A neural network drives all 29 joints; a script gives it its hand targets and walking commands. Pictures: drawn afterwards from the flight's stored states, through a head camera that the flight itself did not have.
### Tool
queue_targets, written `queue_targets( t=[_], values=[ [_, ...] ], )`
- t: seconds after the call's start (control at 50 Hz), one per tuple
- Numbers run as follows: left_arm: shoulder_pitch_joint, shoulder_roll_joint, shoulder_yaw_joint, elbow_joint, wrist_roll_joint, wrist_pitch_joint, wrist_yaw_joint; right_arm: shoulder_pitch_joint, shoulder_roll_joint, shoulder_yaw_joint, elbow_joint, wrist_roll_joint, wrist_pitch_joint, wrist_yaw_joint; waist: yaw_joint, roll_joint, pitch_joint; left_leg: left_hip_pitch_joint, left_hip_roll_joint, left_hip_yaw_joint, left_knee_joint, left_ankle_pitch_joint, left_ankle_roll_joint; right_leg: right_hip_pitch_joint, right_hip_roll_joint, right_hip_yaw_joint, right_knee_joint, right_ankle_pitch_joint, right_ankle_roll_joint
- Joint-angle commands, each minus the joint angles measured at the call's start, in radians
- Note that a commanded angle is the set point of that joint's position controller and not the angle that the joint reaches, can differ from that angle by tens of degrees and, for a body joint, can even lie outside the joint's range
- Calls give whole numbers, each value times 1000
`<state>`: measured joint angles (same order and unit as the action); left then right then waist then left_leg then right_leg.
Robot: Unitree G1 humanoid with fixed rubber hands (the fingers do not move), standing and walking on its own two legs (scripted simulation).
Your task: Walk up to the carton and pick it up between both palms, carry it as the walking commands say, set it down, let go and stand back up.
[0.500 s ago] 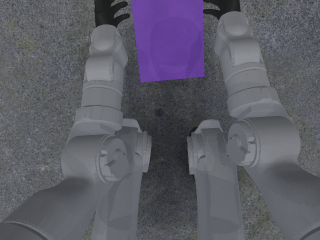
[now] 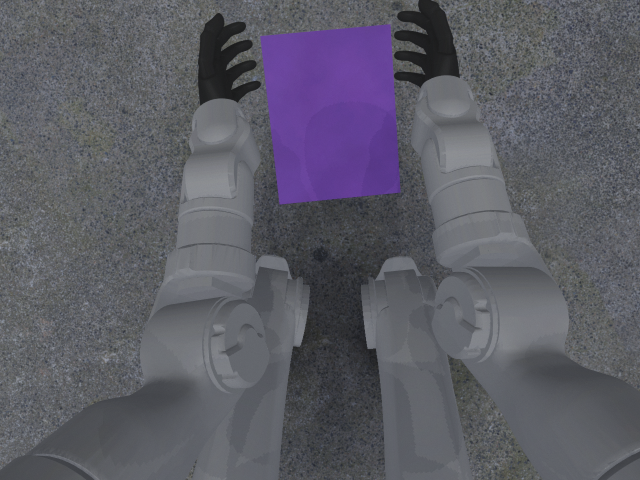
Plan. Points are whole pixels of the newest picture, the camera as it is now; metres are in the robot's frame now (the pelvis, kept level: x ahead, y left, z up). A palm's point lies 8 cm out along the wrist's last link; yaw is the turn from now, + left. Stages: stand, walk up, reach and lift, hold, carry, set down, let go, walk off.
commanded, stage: reach and lift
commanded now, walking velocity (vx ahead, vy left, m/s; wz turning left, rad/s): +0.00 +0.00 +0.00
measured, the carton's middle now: (329, 124) +0.49 +0.00 -0.20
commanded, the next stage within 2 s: none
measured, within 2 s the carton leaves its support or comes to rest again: neither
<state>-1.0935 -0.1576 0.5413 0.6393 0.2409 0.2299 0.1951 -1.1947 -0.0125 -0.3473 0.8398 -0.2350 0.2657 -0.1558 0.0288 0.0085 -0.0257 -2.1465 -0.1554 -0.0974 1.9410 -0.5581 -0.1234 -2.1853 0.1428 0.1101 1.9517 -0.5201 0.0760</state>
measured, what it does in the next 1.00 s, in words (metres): rises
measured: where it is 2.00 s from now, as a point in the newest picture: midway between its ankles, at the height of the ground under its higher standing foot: (328, 351)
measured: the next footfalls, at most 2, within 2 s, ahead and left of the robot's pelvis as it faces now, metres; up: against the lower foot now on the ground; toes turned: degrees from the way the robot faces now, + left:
none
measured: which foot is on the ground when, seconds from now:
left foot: down 0.00-1.00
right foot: down 0.00-1.00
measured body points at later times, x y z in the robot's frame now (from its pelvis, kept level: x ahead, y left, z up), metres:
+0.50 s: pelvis +0.01 +0.00 +0.05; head +0.28 -0.02 +0.41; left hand +0.49 +0.12 -0.02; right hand +0.51 -0.12 -0.03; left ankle +0.11 +0.14 -0.40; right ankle +0.11 -0.13 -0.40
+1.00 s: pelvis +0.02 +0.00 +0.11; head +0.25 -0.02 +0.50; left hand +0.47 +0.12 +0.05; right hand +0.49 -0.12 +0.04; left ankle +0.11 +0.14 -0.40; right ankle +0.11 -0.13 -0.40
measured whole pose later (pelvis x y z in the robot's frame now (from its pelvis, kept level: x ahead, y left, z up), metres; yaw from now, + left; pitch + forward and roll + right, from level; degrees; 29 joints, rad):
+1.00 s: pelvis +0.02 +0.00 +0.11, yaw -1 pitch +38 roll +2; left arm -0.87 -0.24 0.55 0.59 0.30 0.24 0.18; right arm -0.97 0.11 -0.41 0.77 -0.32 0.26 -0.15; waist 0.04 0.00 -0.14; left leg -1.73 -0.15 -0.13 1.59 -0.52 -0.10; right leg -1.77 0.15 0.14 1.60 -0.49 0.06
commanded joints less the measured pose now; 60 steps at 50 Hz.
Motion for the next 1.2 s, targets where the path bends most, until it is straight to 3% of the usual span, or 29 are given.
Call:
queue_targets(
  t=[0.0,1.18],
  values=[
    [-595,-907,-535,110,-97,21,-277,-537,983,408,-8,102,-37,258,7,-77,-1085,531,-64,209,-181,225,60,659,50,-187,-210,196,-32],
    [-287,-1011,-560,83,-36,19,-291,-219,1118,392,4,16,-38,264,26,-71,-946,937,-44,136,-607,258,66,1069,46,-120,-630,214,-36]
  ],
)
